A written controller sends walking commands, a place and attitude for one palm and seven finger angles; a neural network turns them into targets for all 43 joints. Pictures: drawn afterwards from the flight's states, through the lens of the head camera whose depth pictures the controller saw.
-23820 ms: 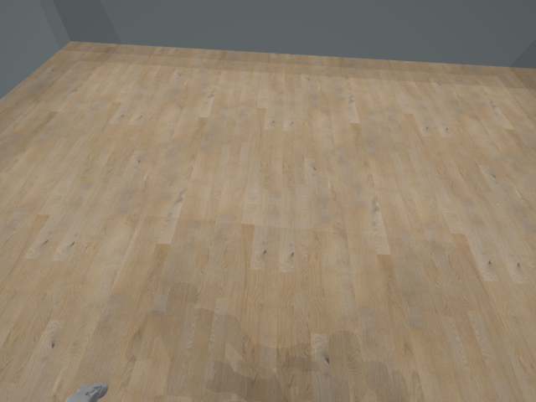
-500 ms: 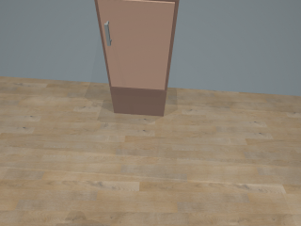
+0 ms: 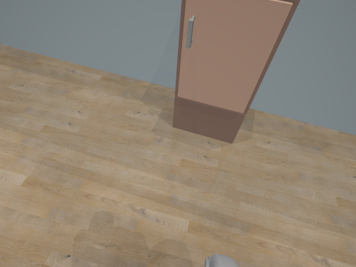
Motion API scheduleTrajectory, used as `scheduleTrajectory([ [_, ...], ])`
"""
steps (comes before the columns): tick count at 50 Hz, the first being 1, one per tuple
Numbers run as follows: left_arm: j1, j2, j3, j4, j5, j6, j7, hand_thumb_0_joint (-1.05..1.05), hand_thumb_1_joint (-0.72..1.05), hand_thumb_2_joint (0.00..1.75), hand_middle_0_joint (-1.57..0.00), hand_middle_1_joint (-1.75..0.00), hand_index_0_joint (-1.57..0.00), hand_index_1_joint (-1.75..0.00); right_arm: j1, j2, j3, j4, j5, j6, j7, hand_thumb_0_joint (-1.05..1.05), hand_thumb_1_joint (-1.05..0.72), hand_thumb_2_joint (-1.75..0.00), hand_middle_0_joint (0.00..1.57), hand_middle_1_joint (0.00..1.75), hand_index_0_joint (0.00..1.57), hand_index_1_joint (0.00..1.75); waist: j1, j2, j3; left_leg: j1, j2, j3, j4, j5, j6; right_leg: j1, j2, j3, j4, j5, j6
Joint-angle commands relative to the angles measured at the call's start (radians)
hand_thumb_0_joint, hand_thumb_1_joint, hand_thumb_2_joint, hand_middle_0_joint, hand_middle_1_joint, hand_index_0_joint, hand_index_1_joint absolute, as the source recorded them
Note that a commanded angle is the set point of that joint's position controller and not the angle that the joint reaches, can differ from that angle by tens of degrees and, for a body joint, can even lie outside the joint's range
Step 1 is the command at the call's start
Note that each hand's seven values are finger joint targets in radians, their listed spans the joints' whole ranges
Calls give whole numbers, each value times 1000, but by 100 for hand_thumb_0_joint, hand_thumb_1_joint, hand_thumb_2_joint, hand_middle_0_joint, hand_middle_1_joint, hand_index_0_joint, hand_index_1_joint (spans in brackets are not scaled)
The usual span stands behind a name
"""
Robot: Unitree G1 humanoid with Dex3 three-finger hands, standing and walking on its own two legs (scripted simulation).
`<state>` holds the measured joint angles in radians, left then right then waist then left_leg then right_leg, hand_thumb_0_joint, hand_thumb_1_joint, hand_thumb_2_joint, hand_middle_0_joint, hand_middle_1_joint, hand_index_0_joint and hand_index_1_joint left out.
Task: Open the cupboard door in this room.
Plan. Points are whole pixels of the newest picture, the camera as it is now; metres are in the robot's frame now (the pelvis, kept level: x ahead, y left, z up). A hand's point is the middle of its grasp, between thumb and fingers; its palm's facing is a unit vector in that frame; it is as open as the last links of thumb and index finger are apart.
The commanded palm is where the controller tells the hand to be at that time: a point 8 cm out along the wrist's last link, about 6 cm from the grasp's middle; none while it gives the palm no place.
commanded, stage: walk to a spot facing it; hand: left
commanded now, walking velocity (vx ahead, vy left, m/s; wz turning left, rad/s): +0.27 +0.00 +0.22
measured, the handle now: (190, 32) +1.03 -0.02 -0.01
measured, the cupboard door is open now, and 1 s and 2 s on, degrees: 0 0 0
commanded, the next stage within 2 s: turn to face it in 0.06 s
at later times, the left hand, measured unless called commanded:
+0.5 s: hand (126, 236) +0.21 +0.14 -0.17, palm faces +0.07 -0.97 -0.23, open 7.2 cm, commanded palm none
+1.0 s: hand (116, 199) +0.31 +0.19 -0.17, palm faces -0.13 -0.96 -0.23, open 7.4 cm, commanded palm none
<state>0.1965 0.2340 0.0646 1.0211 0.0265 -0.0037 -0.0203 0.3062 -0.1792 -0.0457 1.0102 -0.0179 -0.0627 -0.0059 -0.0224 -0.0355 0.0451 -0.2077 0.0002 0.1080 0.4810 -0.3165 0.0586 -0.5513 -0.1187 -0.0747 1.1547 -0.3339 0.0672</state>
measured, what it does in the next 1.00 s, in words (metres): walks ahead: right foot, then left foot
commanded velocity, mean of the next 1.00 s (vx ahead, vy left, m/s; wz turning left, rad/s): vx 0.05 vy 0.00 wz -0.27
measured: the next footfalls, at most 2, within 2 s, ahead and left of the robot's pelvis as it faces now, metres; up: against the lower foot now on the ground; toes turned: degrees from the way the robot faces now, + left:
right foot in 0.28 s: +0.28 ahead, -0.14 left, +0.00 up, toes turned -3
left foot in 0.70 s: +0.26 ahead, +0.09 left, +0.00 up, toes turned -1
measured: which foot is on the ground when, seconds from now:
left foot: down 0.00-0.28, up 0.30-0.68, down 0.70-1.00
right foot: up 0.00-0.26, down 0.28-0.70, up 0.72-1.00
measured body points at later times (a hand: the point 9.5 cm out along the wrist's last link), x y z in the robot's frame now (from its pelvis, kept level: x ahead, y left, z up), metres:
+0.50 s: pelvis +0.18 -0.05 +0.00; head +0.24 -0.06 +0.44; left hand +0.21 +0.19 -0.15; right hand +0.25 -0.29 -0.16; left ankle +0.14 +0.09 -0.69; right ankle +0.24 -0.13 -0.74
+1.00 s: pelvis +0.22 -0.01 +0.00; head +0.25 +0.00 +0.45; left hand +0.32 +0.24 -0.15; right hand +0.23 -0.25 -0.14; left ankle +0.22 +0.09 -0.74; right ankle +0.16 -0.15 -0.68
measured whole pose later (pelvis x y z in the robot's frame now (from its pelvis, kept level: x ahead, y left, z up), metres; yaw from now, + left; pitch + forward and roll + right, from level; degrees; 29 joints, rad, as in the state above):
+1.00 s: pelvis +0.22 -0.01 +0.00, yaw -11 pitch +0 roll -1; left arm 0.18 0.24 0.08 1.00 0.01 0.05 0.00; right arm 0.19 -0.16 -0.04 1.00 -0.02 -0.01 -0.03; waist 0.01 -0.02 0.07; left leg -0.19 0.06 0.18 0.45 -0.26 0.03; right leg -0.41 -0.05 -0.01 0.96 -0.44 0.06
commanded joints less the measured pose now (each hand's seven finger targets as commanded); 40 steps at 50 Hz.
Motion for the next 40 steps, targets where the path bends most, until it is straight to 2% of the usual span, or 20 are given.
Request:
scheduleTrajectory([
  [1,-51,33,-3,-95,-1,-28,1,0,90,90,-20,-30,-20,-30,105,-146,-36,-3,5,-20,-12,0,-90,-90,20,30,20,30,-1,109,-27,238,246,-254,-223,503,109,-185,-18,30,-59,77,22],
  [5,-159,23,-12,-144,-4,-29,-1,0,90,90,-20,-30,-20,-30,121,-142,-42,11,2,-12,-10,0,-90,-90,20,30,20,30,-25,136,25,243,222,-204,-206,593,96,-155,-2,2,-270,114,19],
  [8,-183,18,-15,-163,-9,-32,0,0,90,90,-20,-30,-20,-30,97,-147,-43,14,-3,-3,-12,0,-90,-90,20,30,20,30,-23,170,36,208,210,-183,-158,687,76,-28,32,-30,-442,132,-5],
  [10,-102,16,-19,-133,-9,-39,6,0,90,90,-20,-30,-20,-30,85,-148,-43,29,-3,2,-19,0,-90,-90,20,30,20,30,7,161,1,204,214,-166,-83,782,58,123,63,-45,-533,159,-40],
  [12,130,66,-6,-51,-4,-54,14,0,90,90,-20,-30,-20,-30,66,-155,-42,36,7,4,-20,0,-90,-90,20,30,20,30,105,90,-94,137,172,-122,149,742,-1,430,73,-49,-666,340,-58],
  [13,253,136,11,-10,5,-65,26,0,90,90,-20,-30,-20,-30,96,-124,-37,39,14,2,-12,0,-90,-90,20,30,20,30,140,-56,-195,-12,101,-66,380,469,-34,655,-63,89,-626,653,-102],
  [14,310,213,23,10,1,-69,36,0,90,90,-20,-30,-20,-30,149,-81,-32,23,25,4,-14,0,-90,-90,20,30,20,30,119,-241,-245,-199,-43,-52,664,-229,-66,762,-313,423,-654,1086,-233],
  [15,254,213,23,1,-20,-70,36,0,90,90,-20,-30,-20,-30,147,-81,-20,30,29,19,-24,0,-90,-90,20,30,20,30,96,-249,-264,-180,5,-157,752,-305,-71,666,-355,472,-737,976,-316],
  [16,156,172,17,-23,-19,-61,40,0,90,90,-20,-30,-20,-30,81,-80,-19,21,23,27,-20,0,-90,-90,20,30,20,30,84,-189,-156,-217,35,-151,782,-262,-79,551,-313,450,-784,792,-327],
  [17,88,134,8,-40,-19,-53,43,0,90,90,-20,-30,-20,-30,17,-79,-17,15,17,35,-16,0,-90,-90,20,30,20,30,66,-93,-66,-220,64,-144,754,-209,-82,426,-256,382,-812,667,-302],
  [18,46,110,5,-50,-16,-49,44,0,90,90,-20,-30,-20,-30,-3,-70,-11,13,10,43,-14,0,-90,-90,20,30,20,30,44,-47,-43,-189,80,-134,700,-163,-86,336,-213,310,-825,627,-275],
  [20,-3,97,5,-59,-9,-42,45,0,90,90,-20,-30,-20,-30,25,-55,-6,20,5,63,-13,0,-90,-90,20,30,20,30,5,-68,-81,-123,90,-102,577,-137,-103,262,-163,225,-844,554,-243],
  [28,61,136,33,-36,-3,-11,31,0,90,90,-20,-30,-20,-30,-125,-77,-5,-52,11,69,-18,0,-90,-90,20,30,20,30,48,-92,-126,-154,47,-74,323,-94,-120,355,-117,310,-837,433,-251],
  [31,38,147,39,-45,-4,1,31,0,90,90,-20,-30,-20,-30,-118,-82,-7,-61,15,65,-22,0,-90,-90,20,30,20,30,30,-105,-108,-73,35,-71,203,-48,-113,308,-103,327,-821,360,-232],
  [33,12,138,37,-52,-11,10,32,0,90,90,-20,-30,-20,-30,-68,-89,-10,-45,16,54,-26,0,-90,-90,20,30,20,30,-4,-87,-103,85,34,-66,1,65,-107,213,-68,316,-773,277,-182],
  [34,12,105,30,-59,-16,13,31,0,90,90,-20,-30,-20,-30,-41,-122,-14,-42,14,44,-29,0,-90,-90,20,30,20,30,-13,14,-110,173,103,-123,-109,89,-94,144,-10,268,-690,191,-140],
  [35,42,55,22,-78,-23,20,23,0,90,90,-20,-30,-20,-30,-54,-201,-29,-59,0,42,-31,0,-90,-90,20,30,20,30,-6,263,-72,192,309,-355,-202,92,-13,7,117,157,-526,-26,-79],
  [36,44,60,23,-84,-15,29,22,0,90,90,-20,-30,-20,-30,-87,-243,-38,-82,-3,55,-29,0,-90,-90,20,30,20,30,-4,366,-42,73,444,-437,-279,81,66,17,135,76,-326,-231,-46],
  [38,38,84,40,-66,-2,39,18,0,90,90,-20,-30,-20,-30,-159,-190,-26,-102,-7,56,-35,0,-90,-90,20,30,20,30,32,216,24,-32,379,-346,-260,157,91,30,101,118,-106,-169,-36],
  [40,80,65,39,-48,-3,36,13,0,90,90,-20,-30,-20,-30,-170,-161,-18,-106,-6,45,-35,0,-90,-90,20,30,20,30,56,163,-5,29,312,-209,-207,352,70,13,87,104,-34,-93,-21],
])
